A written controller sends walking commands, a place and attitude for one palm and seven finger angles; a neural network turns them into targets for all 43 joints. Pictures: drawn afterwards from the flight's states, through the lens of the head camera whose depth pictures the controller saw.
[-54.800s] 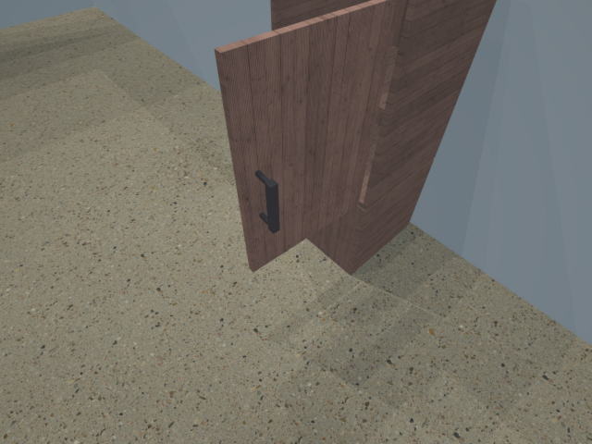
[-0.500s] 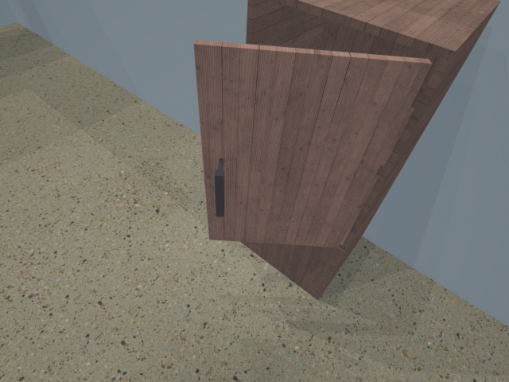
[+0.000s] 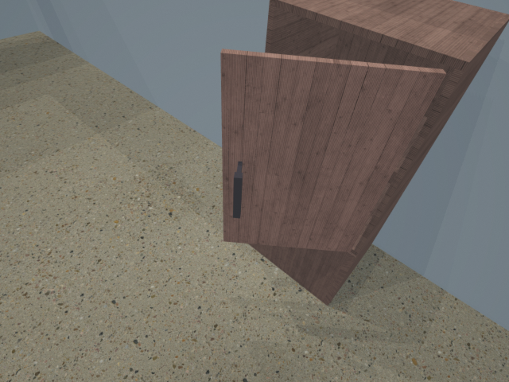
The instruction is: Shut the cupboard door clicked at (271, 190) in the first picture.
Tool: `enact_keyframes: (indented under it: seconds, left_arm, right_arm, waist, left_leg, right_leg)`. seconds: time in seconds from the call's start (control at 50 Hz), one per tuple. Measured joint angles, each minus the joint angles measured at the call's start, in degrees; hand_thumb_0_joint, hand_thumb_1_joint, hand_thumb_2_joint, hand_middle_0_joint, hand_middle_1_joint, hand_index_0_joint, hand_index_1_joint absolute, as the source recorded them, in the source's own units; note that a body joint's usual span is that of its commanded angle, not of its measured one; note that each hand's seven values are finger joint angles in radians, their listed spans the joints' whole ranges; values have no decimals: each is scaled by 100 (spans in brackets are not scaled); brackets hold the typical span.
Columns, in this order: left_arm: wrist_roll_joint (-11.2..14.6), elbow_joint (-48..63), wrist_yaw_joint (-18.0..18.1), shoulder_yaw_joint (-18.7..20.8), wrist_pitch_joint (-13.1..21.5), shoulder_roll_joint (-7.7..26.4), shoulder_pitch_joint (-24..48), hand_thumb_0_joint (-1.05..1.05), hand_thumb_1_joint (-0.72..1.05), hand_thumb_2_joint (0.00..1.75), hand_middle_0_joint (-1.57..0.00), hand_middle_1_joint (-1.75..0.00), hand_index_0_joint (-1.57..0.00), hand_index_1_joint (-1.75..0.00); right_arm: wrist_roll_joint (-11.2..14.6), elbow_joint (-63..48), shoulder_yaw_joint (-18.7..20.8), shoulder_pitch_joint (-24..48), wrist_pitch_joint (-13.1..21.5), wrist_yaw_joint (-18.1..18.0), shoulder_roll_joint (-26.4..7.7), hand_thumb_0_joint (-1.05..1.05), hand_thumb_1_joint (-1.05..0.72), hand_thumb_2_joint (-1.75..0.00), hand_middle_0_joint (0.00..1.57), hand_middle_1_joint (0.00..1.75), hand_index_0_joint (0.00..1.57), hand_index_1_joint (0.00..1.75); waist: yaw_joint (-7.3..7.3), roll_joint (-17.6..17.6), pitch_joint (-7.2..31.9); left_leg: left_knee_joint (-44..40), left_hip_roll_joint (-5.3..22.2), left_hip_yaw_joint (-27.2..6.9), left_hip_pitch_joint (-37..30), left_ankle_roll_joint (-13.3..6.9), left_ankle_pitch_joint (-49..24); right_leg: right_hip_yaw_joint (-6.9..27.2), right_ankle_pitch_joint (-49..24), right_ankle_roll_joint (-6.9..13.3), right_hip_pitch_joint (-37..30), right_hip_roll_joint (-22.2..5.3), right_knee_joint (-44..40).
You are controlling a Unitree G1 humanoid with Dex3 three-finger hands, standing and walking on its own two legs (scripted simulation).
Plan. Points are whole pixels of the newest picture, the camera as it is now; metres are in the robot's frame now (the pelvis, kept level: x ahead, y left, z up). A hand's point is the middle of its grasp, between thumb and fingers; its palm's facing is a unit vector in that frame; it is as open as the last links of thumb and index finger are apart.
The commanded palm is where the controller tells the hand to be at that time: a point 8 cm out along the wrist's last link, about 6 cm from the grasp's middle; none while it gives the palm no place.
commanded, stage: look again from close up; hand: left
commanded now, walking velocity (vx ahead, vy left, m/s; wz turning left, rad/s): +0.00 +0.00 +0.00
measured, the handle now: (238, 190) +0.56 +0.08 -0.08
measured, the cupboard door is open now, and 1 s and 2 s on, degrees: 38 38 38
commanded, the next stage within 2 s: shuffle to correct the standing spot in 0.44 s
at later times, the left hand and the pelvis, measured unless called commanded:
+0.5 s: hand out of the picture -0.05 +0.24 -0.19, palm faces -0.01 -0.97 -0.23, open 7.3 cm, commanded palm none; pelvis -0.02 +0.02 -0.01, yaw -1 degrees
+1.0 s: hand out of the picture -0.03 +0.26 -0.20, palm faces -0.01 -1.00 -0.09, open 7.3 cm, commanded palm none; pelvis -0.05 +0.09 -0.01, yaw +0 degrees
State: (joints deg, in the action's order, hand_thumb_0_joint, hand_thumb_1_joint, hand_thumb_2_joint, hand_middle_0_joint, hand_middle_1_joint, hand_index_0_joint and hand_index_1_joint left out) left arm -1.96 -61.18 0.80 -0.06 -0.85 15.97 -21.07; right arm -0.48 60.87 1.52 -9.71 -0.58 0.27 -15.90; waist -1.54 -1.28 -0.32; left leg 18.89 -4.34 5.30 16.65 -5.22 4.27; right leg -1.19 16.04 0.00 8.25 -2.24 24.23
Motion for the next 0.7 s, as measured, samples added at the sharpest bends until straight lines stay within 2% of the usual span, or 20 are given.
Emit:
enact_keyframes:
  seconds: [0.1, 0.16, 0.26, 0.34, 0.42, 0.48, 0.52, 0.56, 0.6, 0.62, 0.64, 0.66, 0.68, 0.7]
  left_arm:
    - [14, -85, 4, -32, 12, -78, 18, 0, 91, 90, -20, -30, -21, -30]
    - [1, -102, 19, -18, -19, -106, 48, 0, 91, 90, -20, -30, -21, -30]
    - [-9, -57, 37, 30, -27, -145, 65, 0, 91, 90, -20, -30, -21, -30]
    - [1, -91, 27, 47, -18, -148, 14, 0, 91, 90, -20, -30, -21, -30]
    - [24, -202, 29, 73, -94, -127, 29, 0, 91, 90, -20, -30, -21, -30]
    - [41, -253, 23, 91, -159, -77, 145, 0, 91, 90, -20, -30, -21, -30]
    - [35, -197, 11, 127, -189, -51, 262, 0, 91, 90, -20, -30, -21, -30]
    - [15, -80, 7, 181, -197, -38, 335, 0, 91, 90, -20, -30, -21, -30]
    - [20, 21, 29, 234, -190, -63, 289, 0, 91, 90, -20, -30, -21, -30]
    - [31, 62, 50, 252, -177, -99, 205, 0, 91, 90, -20, -30, -20, -30]
    - [50, 99, 70, 266, -154, -142, 84, 0, 91, 90, -20, -30, -20, -30]
    - [62, 141, 86, 279, -121, -164, -66, 0, 91, 90, -20, -30, -20, -30]
    - [57, 150, 123, 276, -103, -169, -190, 0, 91, 90, -20, -30, -20, -30]
    - [38, 101, 175, 242, -162, -213, -243, -1, 91, 90, -19, -30, -20, -30]
  right_arm:
    - [15, 105, 0, -20, 19, -7, 75, 0, -90, -90, 21, 30, 21, 30]
    - [11, 157, 10, -67, 5, -7, 123, 0, -90, -90, 21, 30, 21, 30]
    - [9, 220, 46, -88, -36, -28, 150, 0, -90, -90, 21, 30, 21, 30]
    - [16, 245, 79, -63, -64, -47, 144, 0, -90, -90, 21, 30, 21, 30]
    - [15, 211, 117, -75, -60, -62, 128, 0, -90, -90, 21, 30, 21, 30]
    - [-4, 202, 122, -158, -12, -77, 119, 0, -90, -90, 21, 30, 21, 30]
    - [-20, 213, 119, -208, -3, -80, 109, 0, -90, -90, 21, 30, 21, 30]
    - [-32, 230, 119, -220, -31, -79, 86, 0, -90, -90, 21, 30, 21, 30]
    - [-60, 242, 128, -222, -95, -97, 65, 0, -90, -90, 21, 30, 21, 30]
    - [-77, 239, 137, -226, -135, -119, 65, 0, -90, -90, 21, 30, 21, 30]
    - [-92, 228, 148, -226, -177, -140, 75, 0, -90, -90, 21, 30, 21, 30]
    - [-87, 202, 157, -216, -226, -154, 114, 0, -90, -90, 21, 30, 21, 30]
    - [-42, 164, 173, -180, -273, -173, 183, 0, -90, -90, 21, 30, 21, 30]
    - [-19, 91, 202, -154, -320, -175, 238, 0, -90, -90, 20, 30, 21, 30]
  waist:
    - [32, 4, -51]
    - [49, -12, -25]
    - [35, -2, -32]
    - [39, 50, -72]
    - [98, 120, -126]
    - [143, 103, -158]
    - [128, 70, -167]
    - [87, 53, -168]
    - [52, 67, -99]
    - [34, 87, -37]
    - [17, 103, 27]
    - [-14, 42, 87]
    - [-40, -69, 127]
    - [-24, -58, 106]
  left_leg:
    - [27, 20, 16, -8, -34, -159]
    - [-8, -6, 7, -19, -51, -102]
    - [-213, -65, 5, -51, 87, 19]
    - [-56, -43, 17, 26, 201, 217]
    - [571, 73, 20, 255, 288, 607]
    - [736, 105, 70, 272, 111, 440]
    - [572, 71, 124, 215, -32, 189]
    - [277, 35, 186, 123, -69, -55]
    - [-106, 9, 243, -1, 49, -271]
    - [-320, 4, 277, -73, 171, -378]
    - [-465, -6, 307, -109, 341, -421]
    - [-401, -55, 359, -31, 593, -243]
    - [175, -122, 381, 309, 847, 432]
    - [1199, -103, 202, 731, 899, 947]
  right_leg:
    - [8, -127, -83, -24, 15, 4]
    - [18, 67, -44, 5, 4, 73]
    - [42, 207, 83, 69, -38, 59]
    - [59, 61, 1, 40, -26, -33]
    - [34, 127, -58, 50, 42, 106]
    - [67, 317, -39, 135, 61, 421]
    - [106, 649, 98, 307, 56, 835]
    - [87, 887, 201, 504, 94, 1514]
    - [-46, 1012, 228, 495, 167, 1854]
    - [-167, 1080, 230, 361, 211, 1717]
    - [-303, 1126, 246, 135, 256, 1320]
    - [-404, 1116, 304, -151, 260, 672]
    - [-334, 972, 381, -264, 230, 155]
    - [-360, 479, 377, -225, 230, 18]
